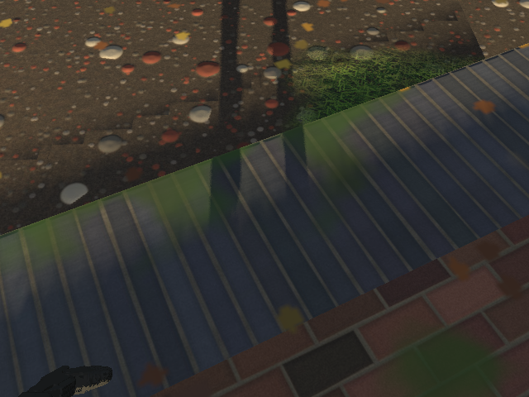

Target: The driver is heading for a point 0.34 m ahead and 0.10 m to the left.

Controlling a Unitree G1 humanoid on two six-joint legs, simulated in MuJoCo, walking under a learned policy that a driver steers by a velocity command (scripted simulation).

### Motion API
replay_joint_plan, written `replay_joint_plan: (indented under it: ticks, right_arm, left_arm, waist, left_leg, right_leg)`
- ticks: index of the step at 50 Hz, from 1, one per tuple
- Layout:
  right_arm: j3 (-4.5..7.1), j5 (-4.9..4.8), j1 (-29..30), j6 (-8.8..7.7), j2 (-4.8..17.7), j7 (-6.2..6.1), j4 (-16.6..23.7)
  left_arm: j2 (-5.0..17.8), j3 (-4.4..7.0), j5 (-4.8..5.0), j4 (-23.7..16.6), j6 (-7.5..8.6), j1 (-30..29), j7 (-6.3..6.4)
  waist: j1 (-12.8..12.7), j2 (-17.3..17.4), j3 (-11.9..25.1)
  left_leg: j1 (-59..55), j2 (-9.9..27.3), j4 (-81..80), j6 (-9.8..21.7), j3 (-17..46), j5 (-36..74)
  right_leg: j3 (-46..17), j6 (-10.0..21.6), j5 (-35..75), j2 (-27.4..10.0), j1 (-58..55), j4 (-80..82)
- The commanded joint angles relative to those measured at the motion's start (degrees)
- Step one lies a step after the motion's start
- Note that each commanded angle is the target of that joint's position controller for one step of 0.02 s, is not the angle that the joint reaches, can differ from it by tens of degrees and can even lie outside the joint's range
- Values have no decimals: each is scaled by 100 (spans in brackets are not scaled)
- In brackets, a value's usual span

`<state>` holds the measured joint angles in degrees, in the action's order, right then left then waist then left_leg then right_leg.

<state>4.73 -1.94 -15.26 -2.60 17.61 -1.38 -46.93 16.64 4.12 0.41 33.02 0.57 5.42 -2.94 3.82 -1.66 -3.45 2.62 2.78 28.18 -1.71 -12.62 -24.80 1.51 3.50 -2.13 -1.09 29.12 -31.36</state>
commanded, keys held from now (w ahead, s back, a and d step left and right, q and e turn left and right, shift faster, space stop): e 0.04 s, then q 0.96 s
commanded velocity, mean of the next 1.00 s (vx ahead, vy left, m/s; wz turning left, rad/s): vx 0.04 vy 0.00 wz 0.27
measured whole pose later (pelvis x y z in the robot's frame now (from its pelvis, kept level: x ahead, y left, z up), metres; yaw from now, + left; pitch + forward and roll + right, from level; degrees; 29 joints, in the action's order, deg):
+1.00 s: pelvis +0.08 -0.01 +0.02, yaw +22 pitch +2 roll +0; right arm 6.3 -1.4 -10.5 3.5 20.4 -1.8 -40.4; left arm 14.1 3.8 -0.9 41.3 0.2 8.4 2.0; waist 0.1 2.8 -2.5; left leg 30.6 -1.1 64.5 -5.4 5.1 -23.6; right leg 2.8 1.3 -13.1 -0.4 12.9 -24.2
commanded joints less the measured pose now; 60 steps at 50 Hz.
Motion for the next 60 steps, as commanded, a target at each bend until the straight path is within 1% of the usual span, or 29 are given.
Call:
replay_joint_plan:
  ticks: [1, 2, 3, 4, 5, 6, 9, 12, 16, 19, 21, 22, 23, 24, 25, 28, 33, 37, 39, 40, 41, 42, 43, 44, 46, 49, 53, 58, 60]
  right_arm:
    - [-30, 413, -161, -68, 157, 46, 596]
    - [-97, 343, -476, -102, 403, 123, 666]
    - [13, 142, 24, -81, 877, 159, 596]
    - [-14, 80, 306, -32, 837, 140, 656]
    - [-43, 139, 332, 42, 701, 78, 536]
    - [-40, 168, 316, 127, 693, 38, 515]
    - [-120, 160, -73, 282, 379, 10, 295]
    - [-183, 168, 121, 323, 293, -11, 249]
    - [-75, 127, 519, 420, 606, -25, 427]
    - [-70, 150, 411, 421, 472, 14, 425]
    - [-55, 202, 143, 411, 459, 76, 354]
    - [10, 252, 103, 404, 754, 76, 406]
    - [152, 200, 244, 410, 1317, 20, 482]
    - [154, 281, 138, 362, 1236, 29, 548]
    - [121, 399, 1, 264, 1101, 21, 554]
    - [126, 139, 524, 172, 929, -38, 691]
    - [211, 93, 362, 393, 984, -138, 754]
    - [255, 63, 565, 483, 1042, -88, 908]
    - [229, -18, 793, 512, 961, -99, 1004]
    - [179, 24, 671, 510, 775, -115, 1026]
    - [76, 164, 353, 496, 374, -81, 1013]
    - [190, 116, 332, 419, 698, -78, 1175]
    - [319, 127, 291, 400, 1115, -78, 1046]
    - [384, 89, 255, 439, 1194, -73, 938]
    - [349, 105, 211, 556, 945, -98, 847]
    - [231, 32, 620, 551, 617, -31, 1133]
    - [111, 86, 887, 536, 438, 86, 1398]
    - [150, 73, 701, 598, 559, 213, 1511]
    - [197, 80, 333, 624, 553, 249, 1424]
  left_arm:
    - [1613, 544, -20, -95, -16, 1472, 242]
    - [1689, 469, -139, -400, 58, 1227, 193]
    - [1175, 346, -116, -473, 73, 1007, 150]
    - [877, 230, -51, -402, 95, 718, 160]
    - [612, 132, -12, -341, 95, 551, 181]
    - [478, 65, -25, -278, 88, 380, 199]
    - [386, 4, -232, -70, 150, 81, 225]
    - [461, 29, -275, 162, 153, 80, 290]
    - [735, 110, -200, 303, 4, 28, 396]
    - [686, 118, -99, 387, -70, -32, 466]
    - [638, 138, 8, 479, -117, 25, 504]
    - [507, 132, 16, 508, -121, 161, 526]
    - [250, 95, -118, 347, -84, 200, 520]
    - [331, 100, -160, 194, -64, -514, 541]
    - [454, 176, -103, 168, -70, -626, 535]
    - [438, 223, -85, 376, -135, -218, 552]
    - [181, 109, 25, 325, -27, -409, 481]
    - [389, 162, 73, 408, 14, -120, 376]
    - [455, 218, 46, 550, 58, 278, 339]
    - [690, 293, -7, 590, 58, 449, 361]
    - [1074, 355, -118, 503, 14, 459, 427]
    - [1219, 372, -320, 491, 18, 386, 369]
    - [902, 281, -292, 370, 73, 158, 370]
    - [642, 212, -228, 350, 97, -131, 388]
    - [536, 164, -91, 329, 95, -314, 444]
    - [594, 168, -130, 435, 20, 58, 559]
    - [867, 266, -107, 484, -61, 227, 573]
    - [1095, 346, 35, 510, -79, 157, 443]
    - [1054, 339, 161, 555, -68, 80, 421]
  waist:
    - [-510, -1401, 1610]
    - [-460, -1475, 2807]
    - [-780, -461, 2643]
    - [-665, -249, 2009]
    - [-523, 152, 1651]
    - [-371, 47, 1440]
    - [-98, -326, 1308]
    - [-271, -442, 1278]
    - [-432, -506, 787]
    - [-336, -429, 673]
    - [-184, -318, 662]
    - [-258, 252, 583]
    - [-571, 1562, 463]
    - [-40, 1870, 299]
    - [19, 1546, 426]
    - [-338, 852, 676]
    - [-192, 1027, 1020]
    - [-248, 1282, 957]
    - [-505, 1196, 908]
    - [-459, 865, 1013]
    - [-231, -589, 1113]
    - [-204, -1482, 909]
    - [-207, -836, 748]
    - [-103, -557, 585]
    - [-137, -491, 426]
    - [-397, -664, 471]
    - [-592, -722, 706]
    - [-500, -851, 713]
    - [-245, -729, 738]
  left_leg:
    - [2418, 26, 3782, -15, 226, -606]
    - [3451, -624, 5283, -175, 1429, -1835]
    - [3624, -247, 5369, -108, 1838, -1167]
    - [3710, -25, 5025, -60, 1712, -711]
    - [3532, 218, 4566, -97, 1707, -467]
    - [3117, 339, 4123, -129, 1727, -342]
    - [1890, 285, 3028, -241, 1511, -15]
    - [1457, 275, 2023, -250, 1461, 499]
    - [1720, 152, 1821, -104, 1295, 384]
    - [1657, 48, 1289, 92, 1106, 437]
    - [1250, -44, 332, 344, 1083, 1150]
    - [1128, 377, -313, 628, 1832, 1984]
    - [942, 1298, -682, 1287, 3266, 2785]
    - [869, 1727, -1106, 1844, 4047, 2996]
    - [690, 1736, -1113, 1962, 4053, 3259]
    - [314, 1188, -666, 1420, 3237, 3964]
    - [100, 852, -415, 1313, 3169, 4068]
    - [502, 769, -441, 1313, 3653, 3558]
    - [841, 486, -238, 1024, 3701, 2813]
    - [1391, 234, 135, 747, 3529, 1867]
    - [2299, -494, 1562, 374, 2651, -155]
    - [3141, -809, 2635, 99, 2138, -1421]
    - [3169, -472, 3556, -38, 2292, -1114]
    - [3220, -426, 3886, -111, 2230, -708]
    - [3378, -344, 4211, -307, 2101, -110]
    - [3463, -238, 3694, -477, 1711, 262]
    - [2995, 15, 2533, -480, 1432, 209]
    - [2011, -72, 1228, -145, 987, 394]
    - [1265, -245, 68, 160, 808, 1202]
  right_leg:
    - [-1883, 1039, 4050, -1186, -3781, -35]
    - [-4203, 2271, 3142, -2249, -4569, 491]
    - [-3491, 1969, 2434, -1973, -4159, 782]
    - [-2757, 1631, 2103, -1724, -3530, 785]
    - [-2306, 1354, 1875, -1467, -2894, 823]
    - [-2021, 1242, 1770, -1326, -2242, 927]
    - [-1179, 1138, 1876, -996, -1126, 1209]
    - [-936, 1085, 996, -1022, -1077, 1352]
    - [-1217, 1053, -1028, -1279, -1105, 1588]
    - [-1148, 923, -965, -1343, -1356, 1348]
    - [-818, 583, -664, -1153, -1361, 898]
    - [-397, 182, -811, -784, -1157, 157]
    - [444, -362, -1522, 156, -356, -840]
    - [124, -486, -2740, 555, 331, -1691]
    - [-309, -503, -3197, 488, 607, -2715]
    - [-595, -610, -2549, 247, 748, -2970]
    - [-473, -773, -2006, 393, 14, -1390]
    - [-444, -705, -1776, 502, -821, -242]
    - [-354, -557, -773, 456, -1600, 1053]
    - [-720, -350, -385, -106, -2312, 1229]
    - [-1943, 168, 830, -1437, -2918, 1255]
    - [-3088, 1112, 1371, -2307, -2449, 1404]
    - [-2786, 1278, 1121, -2199, -2280, 1458]
    - [-2150, 1025, 836, -1801, -2139, 1390]
    - [-1459, 818, 689, -1411, -2136, 1360]
    - [-911, 929, 955, -1290, -2432, 1420]
    - [-625, 1006, 1045, -1526, -2727, 1365]
    - [-308, 836, 1112, -1698, -2440, 1103]
    - [-28, 476, 784, -1588, -2191, 559]
Velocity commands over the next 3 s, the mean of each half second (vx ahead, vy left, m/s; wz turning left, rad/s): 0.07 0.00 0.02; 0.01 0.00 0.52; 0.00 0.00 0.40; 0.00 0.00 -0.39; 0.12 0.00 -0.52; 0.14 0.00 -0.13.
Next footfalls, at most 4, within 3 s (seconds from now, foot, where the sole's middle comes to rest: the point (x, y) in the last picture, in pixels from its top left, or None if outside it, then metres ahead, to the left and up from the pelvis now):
0.42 left None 0.10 0.14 -0.76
0.80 right None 0.15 -0.10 -0.76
1.22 left None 0.05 0.15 -0.76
1.74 right None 0.12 -0.06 -0.76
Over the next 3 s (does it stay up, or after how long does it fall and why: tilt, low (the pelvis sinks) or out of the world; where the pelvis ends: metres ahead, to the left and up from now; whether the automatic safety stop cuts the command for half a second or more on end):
stays up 0.20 0.00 0.01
